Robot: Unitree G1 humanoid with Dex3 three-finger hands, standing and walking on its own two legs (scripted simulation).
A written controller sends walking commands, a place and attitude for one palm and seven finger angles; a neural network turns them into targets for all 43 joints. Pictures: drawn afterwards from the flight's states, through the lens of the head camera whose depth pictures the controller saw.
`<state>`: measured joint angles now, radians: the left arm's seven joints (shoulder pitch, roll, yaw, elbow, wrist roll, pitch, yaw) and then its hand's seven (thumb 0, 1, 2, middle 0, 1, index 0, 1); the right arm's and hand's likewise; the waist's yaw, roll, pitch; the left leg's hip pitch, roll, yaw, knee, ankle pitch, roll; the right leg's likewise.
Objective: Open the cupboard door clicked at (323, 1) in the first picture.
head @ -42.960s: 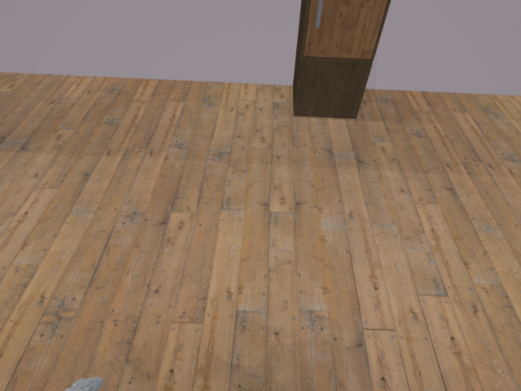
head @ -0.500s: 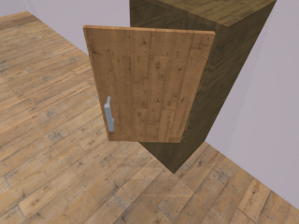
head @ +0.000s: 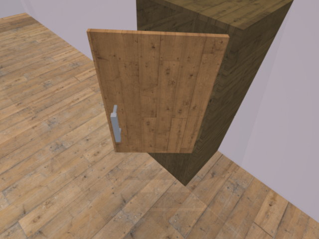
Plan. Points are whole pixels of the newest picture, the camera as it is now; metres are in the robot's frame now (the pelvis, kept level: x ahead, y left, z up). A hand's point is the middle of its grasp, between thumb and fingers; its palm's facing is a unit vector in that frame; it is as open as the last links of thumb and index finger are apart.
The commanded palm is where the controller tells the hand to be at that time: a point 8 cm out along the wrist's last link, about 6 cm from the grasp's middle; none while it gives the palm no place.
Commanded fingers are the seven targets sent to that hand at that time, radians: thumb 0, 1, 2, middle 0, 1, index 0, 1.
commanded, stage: raise the hand with hooked fingers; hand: left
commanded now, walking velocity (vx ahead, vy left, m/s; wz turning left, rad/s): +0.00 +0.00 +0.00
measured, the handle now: (116, 124) +0.52 +0.19 -0.10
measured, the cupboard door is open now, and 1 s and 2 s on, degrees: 45 45 45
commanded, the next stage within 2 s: none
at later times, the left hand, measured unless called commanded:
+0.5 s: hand (108, 225) +0.17 +0.14 -0.09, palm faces +0.04 -1.00 +0.02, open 8.5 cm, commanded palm +0.14 +0.22 -0.08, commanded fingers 0.00 0.39 0.68 -0.24 -0.63 -0.24 -0.63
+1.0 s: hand (91, 207) +0.21 +0.19 -0.08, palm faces +0.10 -0.99 -0.06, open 11.6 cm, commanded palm +0.18 +0.25 -0.08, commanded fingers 0.00 -0.20 0.43 -0.28 -1.00 -0.28 -1.00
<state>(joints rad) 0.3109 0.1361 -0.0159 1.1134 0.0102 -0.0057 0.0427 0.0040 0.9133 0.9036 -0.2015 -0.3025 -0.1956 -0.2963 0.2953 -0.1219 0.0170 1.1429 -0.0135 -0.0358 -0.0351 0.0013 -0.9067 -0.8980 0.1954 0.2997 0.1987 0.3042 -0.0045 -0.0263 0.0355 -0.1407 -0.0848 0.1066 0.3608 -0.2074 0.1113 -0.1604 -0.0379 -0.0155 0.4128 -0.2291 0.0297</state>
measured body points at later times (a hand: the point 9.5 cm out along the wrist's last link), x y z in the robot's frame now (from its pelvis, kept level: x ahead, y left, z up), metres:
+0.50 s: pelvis -0.03 -0.04 -0.10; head +0.02 -0.02 +0.34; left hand +0.17 +0.20 -0.09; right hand +0.22 -0.29 -0.13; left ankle +0.00 +0.04 -0.74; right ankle +0.01 -0.12 -0.74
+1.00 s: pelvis -0.01 -0.06 -0.11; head +0.09 -0.05 +0.33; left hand +0.20 +0.25 -0.07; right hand +0.15 -0.30 -0.21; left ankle +0.00 +0.04 -0.74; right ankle +0.01 -0.12 -0.74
